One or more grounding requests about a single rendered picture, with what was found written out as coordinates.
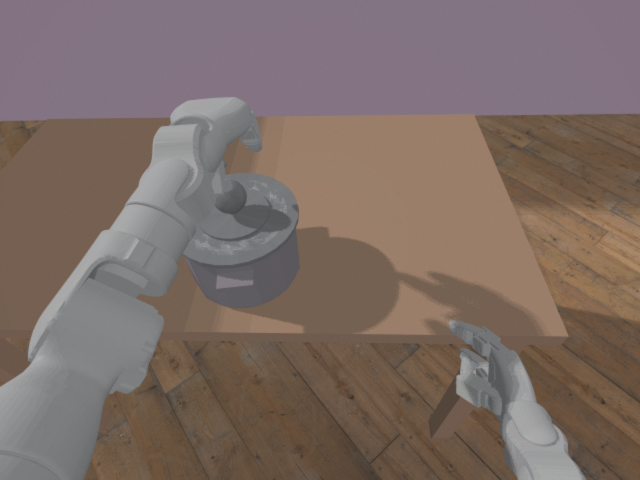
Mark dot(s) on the right robot hand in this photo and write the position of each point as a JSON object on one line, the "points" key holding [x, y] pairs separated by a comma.
{"points": [[499, 380]]}

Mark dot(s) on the robot left upper arm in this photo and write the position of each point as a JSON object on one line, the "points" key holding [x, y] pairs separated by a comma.
{"points": [[50, 414]]}

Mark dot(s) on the pot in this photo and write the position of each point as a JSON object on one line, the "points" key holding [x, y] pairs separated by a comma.
{"points": [[252, 285]]}

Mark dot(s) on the left robot hand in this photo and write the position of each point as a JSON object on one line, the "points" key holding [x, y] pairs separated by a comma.
{"points": [[235, 119]]}

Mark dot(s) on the table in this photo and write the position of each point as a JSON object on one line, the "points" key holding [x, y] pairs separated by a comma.
{"points": [[404, 225]]}

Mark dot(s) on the knob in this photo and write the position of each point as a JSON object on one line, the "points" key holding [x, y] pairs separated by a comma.
{"points": [[232, 201]]}

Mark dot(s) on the robot right forearm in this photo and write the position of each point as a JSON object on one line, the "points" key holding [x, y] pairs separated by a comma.
{"points": [[535, 449]]}

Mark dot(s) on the lid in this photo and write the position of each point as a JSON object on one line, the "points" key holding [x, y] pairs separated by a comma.
{"points": [[264, 225]]}

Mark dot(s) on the robot left forearm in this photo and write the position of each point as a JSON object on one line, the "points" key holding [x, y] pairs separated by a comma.
{"points": [[140, 252]]}

